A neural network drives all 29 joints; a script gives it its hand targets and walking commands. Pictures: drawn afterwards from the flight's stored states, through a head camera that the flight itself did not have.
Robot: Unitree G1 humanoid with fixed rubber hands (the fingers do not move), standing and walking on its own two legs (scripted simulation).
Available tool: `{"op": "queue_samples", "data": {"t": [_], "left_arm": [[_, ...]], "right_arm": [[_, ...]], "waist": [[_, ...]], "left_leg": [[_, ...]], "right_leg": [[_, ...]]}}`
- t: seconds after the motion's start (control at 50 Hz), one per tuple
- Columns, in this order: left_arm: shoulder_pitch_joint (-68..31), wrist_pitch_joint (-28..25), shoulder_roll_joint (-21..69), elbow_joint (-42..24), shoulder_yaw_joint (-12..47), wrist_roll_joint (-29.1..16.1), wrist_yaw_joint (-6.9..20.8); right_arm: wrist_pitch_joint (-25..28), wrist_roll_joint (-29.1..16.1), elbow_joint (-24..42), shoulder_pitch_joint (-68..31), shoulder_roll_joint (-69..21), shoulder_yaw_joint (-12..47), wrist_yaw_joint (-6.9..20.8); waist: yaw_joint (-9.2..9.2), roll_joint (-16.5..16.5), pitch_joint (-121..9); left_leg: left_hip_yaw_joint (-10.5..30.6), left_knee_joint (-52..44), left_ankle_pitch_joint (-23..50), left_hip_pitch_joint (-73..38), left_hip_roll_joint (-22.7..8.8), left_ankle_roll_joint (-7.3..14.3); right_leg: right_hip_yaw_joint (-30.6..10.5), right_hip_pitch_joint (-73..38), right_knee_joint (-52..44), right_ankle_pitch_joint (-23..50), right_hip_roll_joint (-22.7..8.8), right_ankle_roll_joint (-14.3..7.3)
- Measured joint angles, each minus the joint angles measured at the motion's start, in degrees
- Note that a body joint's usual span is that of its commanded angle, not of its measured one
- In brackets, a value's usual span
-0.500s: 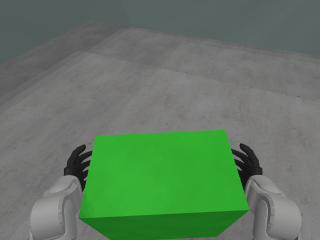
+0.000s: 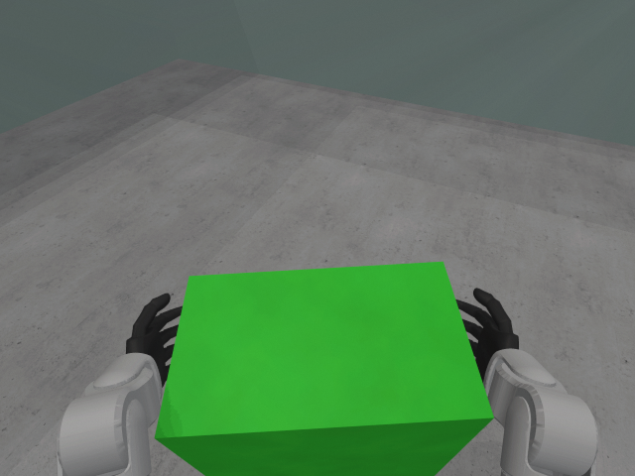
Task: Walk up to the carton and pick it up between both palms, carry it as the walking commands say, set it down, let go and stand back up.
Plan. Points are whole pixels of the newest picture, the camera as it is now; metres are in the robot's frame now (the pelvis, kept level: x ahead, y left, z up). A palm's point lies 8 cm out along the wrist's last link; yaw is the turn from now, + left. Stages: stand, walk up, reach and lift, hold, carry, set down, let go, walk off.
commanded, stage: carry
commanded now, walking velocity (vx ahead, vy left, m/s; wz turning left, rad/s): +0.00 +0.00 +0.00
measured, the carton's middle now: (323, 387) +0.24 +0.00 +0.02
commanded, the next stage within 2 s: none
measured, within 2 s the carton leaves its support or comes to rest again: neither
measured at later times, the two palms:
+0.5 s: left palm (157, 353) +0.23 +0.19 +0.11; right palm (501, 359) +0.23 -0.19 +0.10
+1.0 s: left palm (199, 347) +0.25 +0.15 +0.10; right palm (542, 384) +0.20 -0.23 +0.09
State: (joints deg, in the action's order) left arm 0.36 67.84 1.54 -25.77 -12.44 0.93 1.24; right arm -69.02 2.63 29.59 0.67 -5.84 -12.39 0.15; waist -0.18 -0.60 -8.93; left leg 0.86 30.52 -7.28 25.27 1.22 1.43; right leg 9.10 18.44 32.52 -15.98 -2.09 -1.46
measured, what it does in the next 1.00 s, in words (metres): stands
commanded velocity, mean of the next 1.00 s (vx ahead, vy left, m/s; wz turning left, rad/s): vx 0.00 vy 0.00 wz -0.34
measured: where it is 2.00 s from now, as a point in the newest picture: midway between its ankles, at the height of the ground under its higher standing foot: outside the picture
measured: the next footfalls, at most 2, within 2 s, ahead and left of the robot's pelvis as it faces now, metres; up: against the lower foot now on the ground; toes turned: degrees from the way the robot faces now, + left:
left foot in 1.24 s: +0.06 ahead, +0.09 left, +0.00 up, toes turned -4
right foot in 1.60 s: -0.01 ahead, -0.19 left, +0.00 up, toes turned -31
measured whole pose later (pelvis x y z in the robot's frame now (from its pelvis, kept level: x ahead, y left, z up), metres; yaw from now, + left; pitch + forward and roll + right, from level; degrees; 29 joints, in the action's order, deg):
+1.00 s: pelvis +0.00 -0.02 +0.00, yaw -6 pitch +2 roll -1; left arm 0.3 68.1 1.6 -25.7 -12.6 0.9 1.4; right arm -69.1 2.6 29.5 0.7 -5.8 -12.2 -0.2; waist -0.2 -3.0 -7.6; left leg -3.2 32.6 -9.4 25.0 -3.9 -0.2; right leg 8.8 19.8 33.5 -15.8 -0.4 -1.4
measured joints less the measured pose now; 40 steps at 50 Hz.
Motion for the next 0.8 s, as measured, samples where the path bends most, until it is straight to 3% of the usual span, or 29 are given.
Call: {"op": "queue_samples", "data": {"t": [0.28, 0.8], "left_arm": [[0.0, -0.64, -0.04, 0.03, 0.1, 0.0, 0.04], [0.01, 0.09, -0.04, 0.07, -0.03, 0.0, 0.09]], "right_arm": [[0.72, 0.0, -0.04, 0.0, 0.0, 0.03, 0.02], [-0.02, -0.01, -0.04, 0.0, 0.0, 0.15, -0.22]], "waist": [[0.0, -2.98, 0.0], [0.01, -1.71, 0.04]], "left_leg": [[0.0, -0.4, 0.01, -0.2, -0.16, 0.0], [-0.28, -0.17, -0.17, -0.24, -0.73, -0.23]], "right_leg": [[0.0, 0.0, 0.0, -0.25, 0.12, 0.25], [-0.18, 0.05, 0.0, -0.23, 0.52, 0.25]]}}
